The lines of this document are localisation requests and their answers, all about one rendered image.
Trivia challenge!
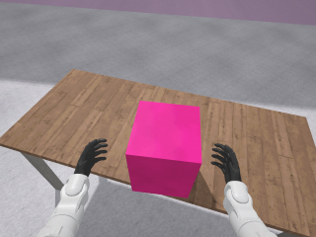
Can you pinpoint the carton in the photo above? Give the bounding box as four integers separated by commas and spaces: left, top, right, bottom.
125, 101, 202, 198

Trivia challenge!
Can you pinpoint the right robot forearm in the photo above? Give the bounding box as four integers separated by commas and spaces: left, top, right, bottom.
223, 181, 277, 237

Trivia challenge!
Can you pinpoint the right robot hand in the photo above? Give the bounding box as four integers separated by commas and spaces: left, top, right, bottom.
210, 143, 242, 184

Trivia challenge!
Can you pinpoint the table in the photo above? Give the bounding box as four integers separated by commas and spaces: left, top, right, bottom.
0, 69, 316, 237

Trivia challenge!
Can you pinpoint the left robot forearm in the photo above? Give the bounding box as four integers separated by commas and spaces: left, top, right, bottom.
37, 174, 90, 237

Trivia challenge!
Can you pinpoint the left robot hand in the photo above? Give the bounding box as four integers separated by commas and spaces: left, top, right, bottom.
74, 138, 108, 177

